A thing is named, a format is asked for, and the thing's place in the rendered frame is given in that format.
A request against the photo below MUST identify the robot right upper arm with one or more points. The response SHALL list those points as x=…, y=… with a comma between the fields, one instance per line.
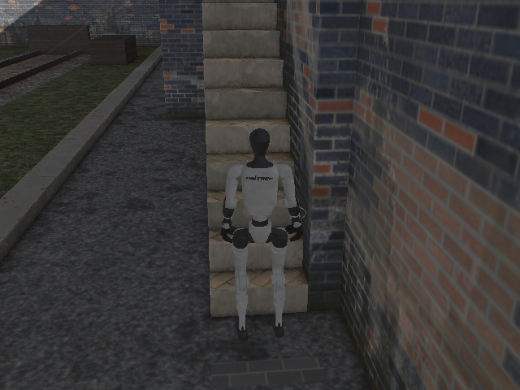
x=285, y=172

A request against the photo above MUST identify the humanoid robot head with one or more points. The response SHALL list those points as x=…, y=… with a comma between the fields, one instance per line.
x=259, y=140

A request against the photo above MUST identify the right robot foot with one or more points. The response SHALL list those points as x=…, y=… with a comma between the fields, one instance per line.
x=279, y=331

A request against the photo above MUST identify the right robot hand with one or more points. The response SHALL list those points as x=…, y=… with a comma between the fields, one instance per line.
x=291, y=229

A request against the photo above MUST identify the robot right forearm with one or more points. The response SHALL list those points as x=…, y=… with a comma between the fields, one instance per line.
x=295, y=215

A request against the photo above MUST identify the robot left forearm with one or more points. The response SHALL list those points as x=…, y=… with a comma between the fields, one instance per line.
x=227, y=216

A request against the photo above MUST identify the robot left upper arm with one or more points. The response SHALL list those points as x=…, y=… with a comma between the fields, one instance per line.
x=234, y=172

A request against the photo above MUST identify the left robot hand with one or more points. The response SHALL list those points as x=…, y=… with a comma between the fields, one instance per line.
x=224, y=233

